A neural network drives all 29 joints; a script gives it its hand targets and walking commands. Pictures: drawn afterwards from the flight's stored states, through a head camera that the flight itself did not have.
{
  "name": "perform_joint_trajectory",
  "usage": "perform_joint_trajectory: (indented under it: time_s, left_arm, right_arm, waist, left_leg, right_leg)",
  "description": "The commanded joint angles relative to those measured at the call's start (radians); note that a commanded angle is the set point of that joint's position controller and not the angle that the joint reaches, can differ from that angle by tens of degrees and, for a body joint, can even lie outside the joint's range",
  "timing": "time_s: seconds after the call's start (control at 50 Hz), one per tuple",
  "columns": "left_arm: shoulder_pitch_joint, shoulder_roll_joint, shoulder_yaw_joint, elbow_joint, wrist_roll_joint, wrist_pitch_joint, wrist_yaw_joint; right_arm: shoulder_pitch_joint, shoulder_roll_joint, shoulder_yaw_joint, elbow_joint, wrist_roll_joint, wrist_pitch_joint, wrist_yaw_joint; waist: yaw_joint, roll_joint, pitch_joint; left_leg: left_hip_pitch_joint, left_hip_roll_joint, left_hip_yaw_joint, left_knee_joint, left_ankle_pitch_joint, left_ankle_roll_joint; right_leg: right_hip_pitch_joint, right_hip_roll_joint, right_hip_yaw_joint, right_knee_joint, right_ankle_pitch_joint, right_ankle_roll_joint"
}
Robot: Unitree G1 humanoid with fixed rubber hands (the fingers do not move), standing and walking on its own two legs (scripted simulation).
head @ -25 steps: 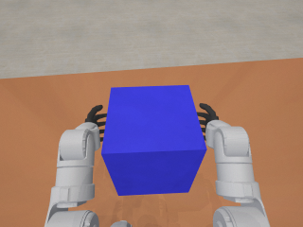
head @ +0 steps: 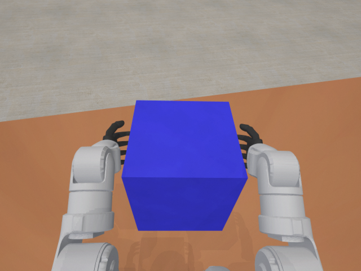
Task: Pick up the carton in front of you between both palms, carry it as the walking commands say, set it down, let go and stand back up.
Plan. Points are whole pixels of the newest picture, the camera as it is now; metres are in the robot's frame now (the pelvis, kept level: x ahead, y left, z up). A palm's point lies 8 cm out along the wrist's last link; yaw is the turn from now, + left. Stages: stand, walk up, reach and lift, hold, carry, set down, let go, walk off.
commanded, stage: carry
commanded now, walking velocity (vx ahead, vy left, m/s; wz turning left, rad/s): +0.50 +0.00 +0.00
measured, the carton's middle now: (181, 169) +0.36 -0.01 +0.02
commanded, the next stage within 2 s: none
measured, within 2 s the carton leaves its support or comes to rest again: neither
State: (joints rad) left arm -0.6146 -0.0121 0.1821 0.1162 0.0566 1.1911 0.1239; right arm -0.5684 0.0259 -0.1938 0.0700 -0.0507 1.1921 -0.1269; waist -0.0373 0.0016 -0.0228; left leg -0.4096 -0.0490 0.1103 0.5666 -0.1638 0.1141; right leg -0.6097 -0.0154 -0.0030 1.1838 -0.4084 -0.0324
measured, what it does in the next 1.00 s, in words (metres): goes down: right foot, then left foot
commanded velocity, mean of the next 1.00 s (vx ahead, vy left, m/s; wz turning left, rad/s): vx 0.50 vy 0.00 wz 0.00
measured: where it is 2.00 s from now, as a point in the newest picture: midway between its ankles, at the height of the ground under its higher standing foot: (167, 141)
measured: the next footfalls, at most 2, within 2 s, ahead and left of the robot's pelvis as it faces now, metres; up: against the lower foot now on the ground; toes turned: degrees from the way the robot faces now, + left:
right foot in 0.32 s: +0.37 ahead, -0.09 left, -0.03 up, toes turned -2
left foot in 0.86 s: +0.68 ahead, +0.06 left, -0.06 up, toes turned +3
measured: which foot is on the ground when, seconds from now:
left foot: down 0.00-0.34, up 0.36-0.84, down 0.86-1.00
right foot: up 0.00-0.30, down 0.32-0.86, up 0.88-1.00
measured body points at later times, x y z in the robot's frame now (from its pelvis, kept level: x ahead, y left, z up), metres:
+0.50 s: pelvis +0.30 -0.04 -0.03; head +0.33 -0.05 +0.42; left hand +0.64 +0.13 +0.05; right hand +0.67 -0.17 +0.05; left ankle +0.23 +0.08 -0.67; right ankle +0.34 -0.08 -0.76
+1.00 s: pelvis +0.59 +0.01 -0.06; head +0.61 +0.02 +0.39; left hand +0.96 +0.16 +0.03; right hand +0.95 -0.14 +0.03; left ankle +0.64 +0.06 -0.79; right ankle +0.49 -0.10 -0.69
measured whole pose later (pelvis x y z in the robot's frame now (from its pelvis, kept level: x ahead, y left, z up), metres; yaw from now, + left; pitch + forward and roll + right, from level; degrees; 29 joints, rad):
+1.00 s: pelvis +0.59 +0.01 -0.06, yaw +0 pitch +5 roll -1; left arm -0.63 0.01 0.17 0.20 0.04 1.18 0.12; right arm -0.58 0.03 -0.20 0.13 -0.08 1.19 -0.12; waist -0.02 0.00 -0.06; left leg -0.46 -0.05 0.11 0.60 -0.14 0.11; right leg -0.50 0.02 -0.02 1.25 -0.46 -0.04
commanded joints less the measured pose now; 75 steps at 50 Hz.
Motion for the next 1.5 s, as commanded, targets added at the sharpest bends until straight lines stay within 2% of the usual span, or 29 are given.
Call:
perform_joint_trajectory:
  time_s: [0.0, 0.1, 0.2, 0.24, 0.28, 0.3, 0.32, 0.34, 0.36, 0.42, 0.6, 0.74, 0.78, 0.82, 0.84, 0.86, 0.88, 0.9, 0.94, 0.96, 1.14, 1.28, 1.34, 1.36, 1.38, 1.4, 1.42, 1.44, 1.48]
  left_arm:
    - [-0.679, -1.116, -0.646, -0.179, -0.395, -0.050, -0.190]
    - [-0.650, -1.062, -0.671, -0.226, -0.370, -0.051, -0.173]
    - [-0.595, -1.007, -0.663, -0.174, -0.341, -0.027, -0.187]
    - [-0.579, -0.994, -0.644, -0.129, -0.332, -0.020, -0.201]
    - [-0.553, -0.985, -0.615, -0.076, -0.323, -0.021, -0.214]
    - [-0.538, -0.983, -0.596, -0.054, -0.317, -0.023, -0.223]
    - [-0.533, -0.978, -0.572, -0.022, -0.316, -0.024, -0.230]
    - [-0.547, -0.951, -0.553, 0.007, -0.306, -0.031, -0.233]
    - [-0.543, -1.010, -0.567, 0.016, -0.335, -0.037, -0.242]
    - [-0.749, -1.128, -0.645, -0.134, -0.442, -0.058, -0.262]
    - [-0.697, -1.102, -0.701, -0.250, -0.498, -0.061, -0.256]
    - [-0.611, -1.018, -0.682, -0.165, -0.458, -0.033, -0.260]
    - [-0.609, -1.016, -0.670, -0.113, -0.449, -0.030, -0.263]
    - [-0.638, -1.034, -0.666, -0.067, -0.452, -0.030, -0.268]
    - [-0.648, -1.039, -0.663, -0.046, -0.452, -0.031, -0.271]
    - [-0.675, -1.068, -0.655, -0.018, -0.458, -0.023, -0.273]
    - [-0.680, -1.080, -0.634, -0.008, -0.457, -0.020, -0.270]
    - [-0.710, -1.101, -0.637, -0.020, -0.452, -0.026, -0.266]
    - [-0.762, -1.140, -0.628, -0.071, -0.453, -0.041, -0.251]
    - [-0.764, -1.151, -0.626, -0.094, -0.445, -0.046, -0.240]
    - [-0.647, -1.103, -0.664, -0.191, -0.377, -0.067, -0.179]
    - [-0.607, -1.005, -0.662, -0.173, -0.347, -0.030, -0.186]
    - [-0.576, -0.972, -0.621, -0.101, -0.331, -0.016, -0.203]
    - [-0.571, -0.967, -0.605, -0.082, -0.326, -0.015, -0.210]
    - [-0.553, -0.964, -0.581, -0.055, -0.322, -0.014, -0.218]
    - [-0.587, -0.933, -0.558, -0.025, -0.310, -0.015, -0.221]
    - [-0.559, -0.956, -0.549, 0.010, -0.324, -0.018, -0.227]
    - [-0.581, -1.016, -0.563, 0.000, -0.349, -0.025, -0.238]
    - [-0.728, -1.100, -0.613, -0.092, -0.422, -0.036, -0.257]
  right_arm:
    - [-0.812, 1.112, 0.696, -0.193, 0.493, -0.044, 0.252]
    - [-0.763, 1.064, 0.709, -0.219, 0.487, -0.042, 0.255]
    - [-0.664, 1.016, 0.690, -0.129, 0.442, -0.031, 0.260]
    - [-0.656, 1.016, 0.684, -0.080, 0.430, -0.033, 0.263]
    - [-0.659, 1.029, 0.679, -0.033, 0.428, -0.036, 0.270]
    - [-0.674, 1.031, 0.676, -0.016, 0.428, -0.040, 0.272]
    - [-0.686, 1.041, 0.670, 0.006, 0.428, -0.039, 0.275]
    - [-0.692, 1.079, 0.657, 0.033, 0.427, -0.036, 0.271]
    - [-0.705, 1.073, 0.655, 0.016, 0.418, -0.040, 0.265]
    - [-0.798, 1.113, 0.655, -0.077, 0.423, -0.063, 0.238]
    - [-0.674, 1.055, 0.684, -0.182, 0.361, -0.073, 0.176]
    - [-0.638, 0.956, 0.668, -0.139, 0.325, -0.029, 0.187]
    - [-0.627, 0.940, 0.644, -0.090, 0.314, -0.018, 0.199]
    - [-0.606, 0.928, 0.610, -0.034, 0.302, -0.016, 0.210]
    - [-0.597, 0.915, 0.585, -0.016, 0.301, -0.015, 0.217]
    - [-0.626, 0.903, 0.556, 0.020, 0.293, -0.016, 0.220]
    - [-0.606, 0.908, 0.548, 0.045, 0.298, -0.019, 0.223]
    - [-0.616, 0.966, 0.562, 0.039, 0.322, -0.026, 0.232]
    - [-0.758, 1.064, 0.614, -0.052, 0.396, -0.038, 0.248]
    - [-0.813, 1.102, 0.638, -0.091, 0.433, -0.043, 0.252]
    - [-0.767, 1.099, 0.701, -0.188, 0.489, -0.058, 0.260]
    - [-0.674, 1.012, 0.689, -0.128, 0.449, -0.035, 0.259]
    - [-0.676, 1.012, 0.677, -0.059, 0.439, -0.030, 0.265]
    - [-0.685, 1.016, 0.674, -0.037, 0.439, -0.030, 0.268]
    - [-0.714, 1.014, 0.667, -0.023, 0.439, -0.030, 0.271]
    - [-0.729, 1.054, 0.667, 0.012, 0.442, -0.022, 0.270]
    - [-0.721, 1.052, 0.646, 0.015, 0.438, -0.021, 0.265]
    - [-0.753, 1.060, 0.647, 0.002, 0.430, -0.026, 0.259]
    - [-0.805, 1.096, 0.636, -0.044, 0.424, -0.042, 0.244]
  waist:
    - [-0.004, 0.097, -0.474]
    - [-0.033, 0.103, -0.458]
    - [-0.072, 0.114, -0.393]
    - [-0.048, 0.131, -0.374]
    - [0.033, 0.108, -0.428]
    - [0.077, 0.043, -0.466]
    - [0.056, -0.128, -0.521]
    - [0.103, -0.310, -0.604]
    - [0.098, -0.240, -0.575]
    - [0.076, -0.045, -0.453]
    - [0.106, -0.097, -0.482]
    - [0.157, -0.110, -0.386]
    - [0.130, -0.130, -0.373]
    - [0.042, -0.082, -0.432]
    - [0.015, 0.009, -0.491]
    - [0.018, 0.207, -0.557]
    - [-0.028, 0.302, -0.607]
    - [-0.029, 0.215, -0.544]
    - [-0.005, 0.062, -0.455]
    - [0.008, 0.050, -0.453]
    - [-0.026, 0.094, -0.466]
    - [-0.072, 0.114, -0.383]
    - [0.007, 0.125, -0.413]
    - [0.061, 0.089, -0.456]
    - [0.080, -0.024, -0.507]
    - [0.073, -0.236, -0.581]
    - [0.105, -0.272, -0.622]
    - [0.106, -0.194, -0.550]
    - [0.077, -0.049, -0.449]
  left_leg:
    - [0.456, 0.287, -0.351, -0.158, 0.380, 0.107]
    - [0.571, 0.239, -0.262, -0.109, 0.625, 0.069]
    - [0.604, 0.170, -0.177, -0.060, 0.683, 0.040]
    - [0.544, 0.168, -0.149, -0.011, 0.676, 0.015]
    - [0.443, 0.146, -0.074, 0.193, 0.671, -0.030]
    - [0.287, 0.118, -0.054, 0.359, 0.422, -0.050]
    - [0.041, 0.062, -0.043, 0.517, -0.175, -0.065]
    - [-0.266, -0.055, -0.096, 0.803, -0.456, -0.106]
    - [-0.345, -0.002, -0.147, 0.842, -0.424, -0.074]
    - [-0.325, 0.075, -0.150, 0.698, -0.268, -0.065]
    - [-0.399, 0.095, -0.087, 0.382, -0.033, -0.100]
    - [-0.282, 0.017, 0.004, -0.025, 0.227, -0.061]
    - [-0.123, 0.011, 0.011, -0.123, 0.273, -0.026]
    - [0.212, 0.021, 0.033, -0.186, 0.353, -0.017]
    - [0.452, 0.182, -0.145, -0.066, 0.539, -0.014]
    - [0.707, 0.417, -0.476, 0.041, 0.814, 0.098]
    - [0.778, 0.469, -0.692, -0.049, 0.434, 0.228]
    - [0.692, 0.397, -0.661, -0.099, 0.208, 0.201]
    - [0.513, 0.330, -0.529, -0.148, 0.182, 0.128]
    - [0.450, 0.324, -0.491, -0.167, 0.187, 0.113]
    - [0.573, 0.251, -0.290, -0.118, 0.608, 0.065]
    - [0.609, 0.164, -0.180, -0.054, 0.699, 0.028]
    - [0.497, 0.152, -0.108, 0.137, 0.750, -0.025]
    - [0.388, 0.131, -0.067, 0.290, 0.616, -0.048]
    - [0.160, 0.098, -0.056, 0.475, 0.176, -0.057]
    - [-0.174, -0.015, -0.087, 0.700, -0.429, -0.099]
    - [-0.338, -0.029, -0.138, 0.865, -0.468, -0.093]
    - [-0.379, 0.019, -0.157, 0.845, -0.400, -0.065]
    - [-0.342, 0.067, -0.150, 0.720, -0.278, -0.064]
  right_leg:
    - [-0.138, -0.032, -0.007, -0.088, 0.073, 0.015]
    - [-0.206, -0.019, -0.042, -0.281, 0.258, 0.011]
    - [-0.100, 0.051, -0.126, -0.616, 0.464, -0.013]
    - [0.059, 0.063, -0.127, -0.732, 0.525, -0.045]
    - [0.351, 0.068, -0.146, -0.810, 0.593, -0.071]
    - [0.551, -0.021, -0.068, -0.770, 0.676, -0.070]
    - [0.787, -0.244, 0.194, -0.586, 1.045, -0.087]
    - [0.997, -0.393, 0.527, -0.645, 0.809, -0.297]
    - [0.942, -0.356, 0.567, -0.706, 0.511, -0.300]
    - [0.673, -0.263, 0.389, -0.778, 0.440, -0.219]
    - [0.758, -0.195, 0.181, -0.724, 0.836, -0.175]
    - [0.785, -0.107, 0.077, -0.654, 0.882, -0.148]
    - [0.726, -0.109, 0.052, -0.582, 0.882, -0.119]
    - [0.572, -0.071, -0.039, -0.349, 0.798, -0.059]
    - [0.346, -0.044, -0.052, -0.155, 0.438, -0.032]
    - [0.063, 0.067, -0.047, 0.031, -0.129, 0.002]
    - [-0.123, 0.104, 0.005, 0.231, -0.223, 0.007]
    - [-0.188, 0.056, 0.036, 0.233, -0.167, -0.017]
    - [-0.168, 0.000, 0.032, 0.123, -0.050, -0.014]
    - [-0.126, -0.016, 0.033, 0.071, -0.015, -0.006]
    - [-0.232, -0.028, -0.032, -0.218, 0.224, 0.017]
    - [-0.078, 0.058, -0.130, -0.656, 0.500, -0.026]
    - [0.265, 0.082, -0.153, -0.794, 0.576, -0.072]
    - [0.458, 0.039, -0.125, -0.810, 0.627, -0.077]
    - [0.693, -0.129, 0.051, -0.675, 0.879, -0.076]
    - [0.983, -0.364, 0.399, -0.568, 1.093, -0.225]
    - [1.019, -0.392, 0.580, -0.662, 0.658, -0.330]
    - [0.907, -0.322, 0.541, -0.723, 0.437, -0.292]
    - [0.694, -0.265, 0.408, -0.781, 0.430, -0.226]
